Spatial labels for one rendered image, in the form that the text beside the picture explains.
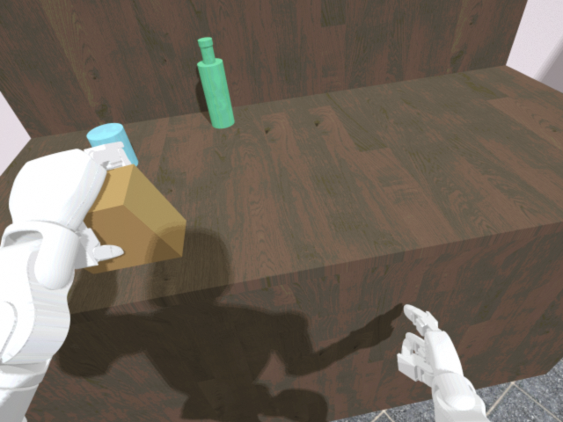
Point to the left robot hand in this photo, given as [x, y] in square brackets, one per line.
[61, 188]

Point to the robot right forearm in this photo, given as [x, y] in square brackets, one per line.
[455, 400]

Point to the right robot hand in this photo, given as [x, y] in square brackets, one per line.
[436, 352]

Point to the sponge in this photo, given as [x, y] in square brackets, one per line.
[131, 213]

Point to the robot left forearm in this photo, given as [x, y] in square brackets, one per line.
[36, 273]

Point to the table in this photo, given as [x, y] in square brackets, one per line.
[382, 154]

